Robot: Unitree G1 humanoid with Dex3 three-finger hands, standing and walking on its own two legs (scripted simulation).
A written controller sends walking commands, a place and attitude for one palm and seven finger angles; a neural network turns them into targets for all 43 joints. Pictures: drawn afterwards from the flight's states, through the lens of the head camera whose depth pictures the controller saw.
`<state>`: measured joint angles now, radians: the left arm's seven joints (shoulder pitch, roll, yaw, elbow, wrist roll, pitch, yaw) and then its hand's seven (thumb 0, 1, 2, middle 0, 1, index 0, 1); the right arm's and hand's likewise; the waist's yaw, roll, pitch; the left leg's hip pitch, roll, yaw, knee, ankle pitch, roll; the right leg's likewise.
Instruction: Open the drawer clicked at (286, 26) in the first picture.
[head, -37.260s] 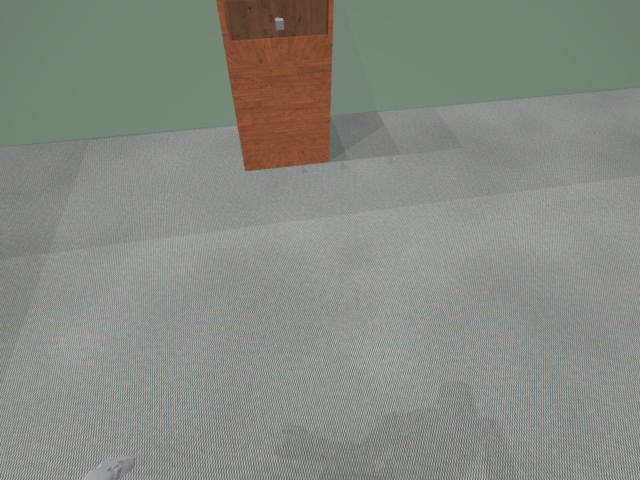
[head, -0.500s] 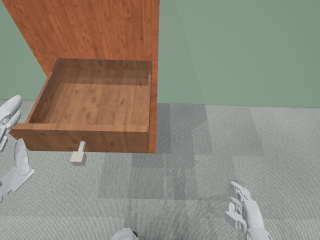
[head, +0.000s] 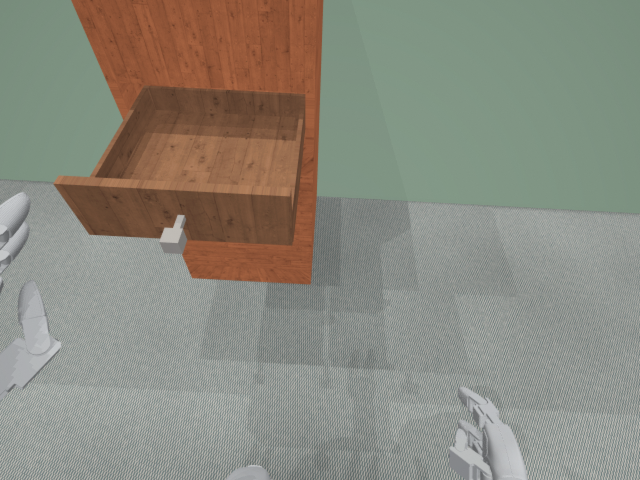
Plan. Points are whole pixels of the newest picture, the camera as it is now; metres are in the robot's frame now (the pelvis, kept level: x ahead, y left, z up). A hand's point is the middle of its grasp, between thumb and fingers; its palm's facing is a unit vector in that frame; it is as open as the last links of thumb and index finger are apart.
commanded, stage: stop stepping back and stand still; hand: left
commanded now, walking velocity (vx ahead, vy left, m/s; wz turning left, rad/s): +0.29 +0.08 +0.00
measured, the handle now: (176, 232) +0.48 +0.28 -0.06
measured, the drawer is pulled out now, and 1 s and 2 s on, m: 0.30 0.30 0.30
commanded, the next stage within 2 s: let the arm hang, fingers relaxed in 0.52 s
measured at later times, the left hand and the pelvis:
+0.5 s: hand (23, 409) +0.14 +0.23 +0.17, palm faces +0.38 -0.81 -0.45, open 7.4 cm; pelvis -0.04 -0.01 +0.01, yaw +2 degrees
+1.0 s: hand out of the picture +0.00 +0.18 -0.16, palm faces +0.10 -0.98 -0.18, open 6.9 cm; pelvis -0.03 +0.00 +0.01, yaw +3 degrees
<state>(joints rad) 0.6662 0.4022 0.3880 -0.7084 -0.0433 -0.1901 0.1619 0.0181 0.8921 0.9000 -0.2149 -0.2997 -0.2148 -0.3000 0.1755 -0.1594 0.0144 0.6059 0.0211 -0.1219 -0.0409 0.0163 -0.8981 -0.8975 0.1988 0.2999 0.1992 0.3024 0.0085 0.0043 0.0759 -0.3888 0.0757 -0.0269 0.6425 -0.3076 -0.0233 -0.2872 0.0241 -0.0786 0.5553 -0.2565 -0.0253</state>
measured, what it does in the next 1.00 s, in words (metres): steps on the spot: left foot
